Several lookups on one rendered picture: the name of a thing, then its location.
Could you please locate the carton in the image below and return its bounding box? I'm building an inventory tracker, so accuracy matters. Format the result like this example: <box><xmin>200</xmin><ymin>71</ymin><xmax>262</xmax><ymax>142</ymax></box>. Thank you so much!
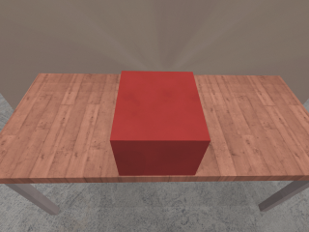
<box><xmin>110</xmin><ymin>71</ymin><xmax>211</xmax><ymax>176</ymax></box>

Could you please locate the table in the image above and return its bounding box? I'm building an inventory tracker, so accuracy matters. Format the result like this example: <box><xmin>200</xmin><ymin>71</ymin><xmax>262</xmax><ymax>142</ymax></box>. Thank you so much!
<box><xmin>0</xmin><ymin>73</ymin><xmax>309</xmax><ymax>216</ymax></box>

